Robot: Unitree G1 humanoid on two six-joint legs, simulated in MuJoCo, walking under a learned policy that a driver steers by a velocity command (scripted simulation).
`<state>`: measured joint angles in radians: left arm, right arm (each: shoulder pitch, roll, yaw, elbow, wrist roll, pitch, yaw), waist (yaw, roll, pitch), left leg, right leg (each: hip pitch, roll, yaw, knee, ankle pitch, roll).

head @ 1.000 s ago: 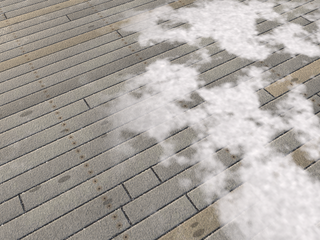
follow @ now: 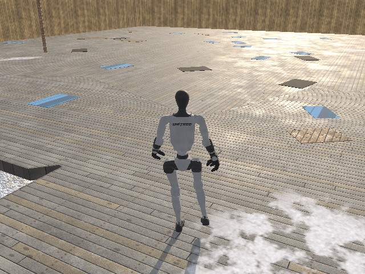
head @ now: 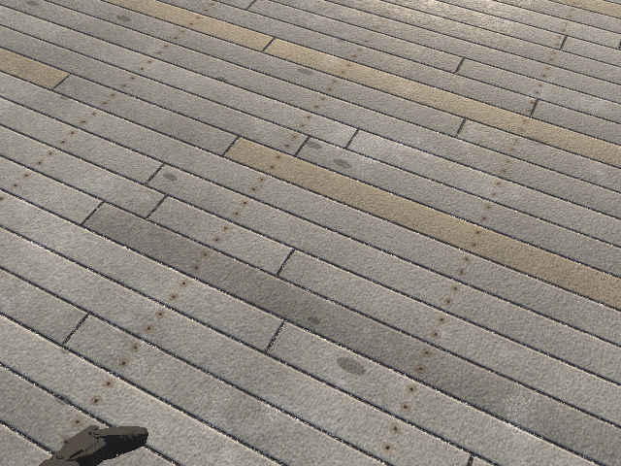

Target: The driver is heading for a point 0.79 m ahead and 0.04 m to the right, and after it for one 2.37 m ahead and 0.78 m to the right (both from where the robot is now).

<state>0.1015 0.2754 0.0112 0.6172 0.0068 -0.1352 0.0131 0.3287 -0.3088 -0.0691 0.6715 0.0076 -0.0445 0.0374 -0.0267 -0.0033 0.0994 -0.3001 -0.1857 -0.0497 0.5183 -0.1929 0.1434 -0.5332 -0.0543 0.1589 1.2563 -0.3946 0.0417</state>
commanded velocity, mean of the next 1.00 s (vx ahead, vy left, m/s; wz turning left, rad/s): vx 0.15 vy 0.00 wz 0.33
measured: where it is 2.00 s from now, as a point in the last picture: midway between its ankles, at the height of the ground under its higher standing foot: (383, 220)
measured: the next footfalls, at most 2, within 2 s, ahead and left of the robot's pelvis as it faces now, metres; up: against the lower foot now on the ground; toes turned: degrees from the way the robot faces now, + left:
right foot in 0.22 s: +0.37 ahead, -0.13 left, +0.00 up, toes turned +23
left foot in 0.58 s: +0.22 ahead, +0.06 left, +0.00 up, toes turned +16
